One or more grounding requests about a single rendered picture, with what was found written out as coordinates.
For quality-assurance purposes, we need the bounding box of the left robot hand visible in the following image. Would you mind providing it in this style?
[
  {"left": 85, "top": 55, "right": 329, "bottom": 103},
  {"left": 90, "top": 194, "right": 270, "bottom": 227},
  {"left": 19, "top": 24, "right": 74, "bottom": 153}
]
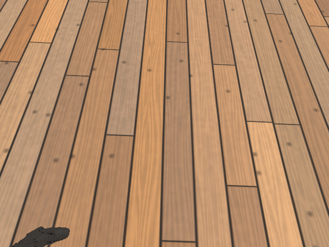
[{"left": 12, "top": 226, "right": 70, "bottom": 247}]

